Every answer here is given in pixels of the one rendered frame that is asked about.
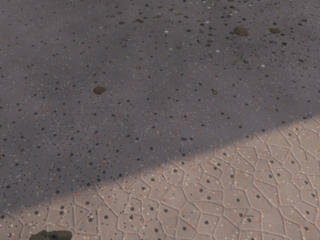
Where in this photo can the left robot hand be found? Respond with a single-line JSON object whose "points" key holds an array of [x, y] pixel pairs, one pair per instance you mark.
{"points": [[52, 235]]}

